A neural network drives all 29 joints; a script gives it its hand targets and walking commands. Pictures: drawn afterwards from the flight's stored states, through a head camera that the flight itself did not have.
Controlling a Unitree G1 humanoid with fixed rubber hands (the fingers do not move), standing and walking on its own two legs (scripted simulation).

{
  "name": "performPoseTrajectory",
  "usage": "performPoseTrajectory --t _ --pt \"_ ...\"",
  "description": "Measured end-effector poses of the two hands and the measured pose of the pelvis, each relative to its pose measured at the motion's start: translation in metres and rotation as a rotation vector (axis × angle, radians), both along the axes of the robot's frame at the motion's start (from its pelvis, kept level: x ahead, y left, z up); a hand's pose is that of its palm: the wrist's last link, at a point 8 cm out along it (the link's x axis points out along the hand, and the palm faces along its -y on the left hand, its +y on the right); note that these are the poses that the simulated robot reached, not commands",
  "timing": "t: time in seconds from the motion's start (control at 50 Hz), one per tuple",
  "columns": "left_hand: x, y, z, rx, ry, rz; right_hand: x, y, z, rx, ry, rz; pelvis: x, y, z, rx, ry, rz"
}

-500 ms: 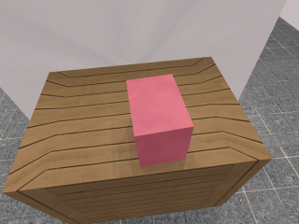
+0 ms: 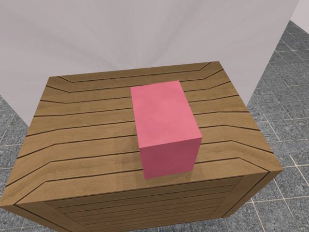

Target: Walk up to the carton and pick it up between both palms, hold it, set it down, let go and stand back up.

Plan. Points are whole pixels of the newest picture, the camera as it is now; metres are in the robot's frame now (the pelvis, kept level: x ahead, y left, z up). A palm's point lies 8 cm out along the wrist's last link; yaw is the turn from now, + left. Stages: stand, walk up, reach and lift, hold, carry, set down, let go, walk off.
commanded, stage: stand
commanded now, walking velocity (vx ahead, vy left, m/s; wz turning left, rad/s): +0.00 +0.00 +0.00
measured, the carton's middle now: (161, 129) +0.43 -0.01 -0.02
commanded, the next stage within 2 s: none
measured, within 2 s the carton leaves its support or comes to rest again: neither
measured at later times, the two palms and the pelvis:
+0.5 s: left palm out of the picture -0.03 +0.20 -0.15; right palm out of the picture -0.05 -0.20 -0.15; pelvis -0.01 +0.00 +0.00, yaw +0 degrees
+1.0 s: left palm out of the picture -0.05 +0.20 -0.15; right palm out of the picture -0.07 -0.20 -0.15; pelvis -0.02 +0.00 +0.00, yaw +0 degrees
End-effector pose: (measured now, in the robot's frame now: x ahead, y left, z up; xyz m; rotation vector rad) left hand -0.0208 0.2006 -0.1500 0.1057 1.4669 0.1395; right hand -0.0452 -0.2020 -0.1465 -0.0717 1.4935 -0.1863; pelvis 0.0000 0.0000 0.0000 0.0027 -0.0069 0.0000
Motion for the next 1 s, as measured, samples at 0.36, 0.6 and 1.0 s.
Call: performPoseTrajectory --t 0.36,0.6,1.0 --pt "-0.001 -0.001 -0.001 0.006 -0.019 0.000 -0.001 -0.003 -0.001 -0.005 -0.020 -0.012 -0.005 -0.002 0.000 0.004 -0.021 0.000" --pt "-0.015 -0.005 0.000 -0.004 -0.007 0.005 -0.014 -0.002 0.000 0.000 -0.004 -0.016 -0.013 -0.003 0.000 0.003 -0.025 0.000" --pt "-0.024 -0.005 0.000 -0.008 -0.010 0.007 -0.022 0.001 -0.001 0.006 -0.008 -0.018 -0.022 -0.002 0.000 0.003 -0.023 0.002"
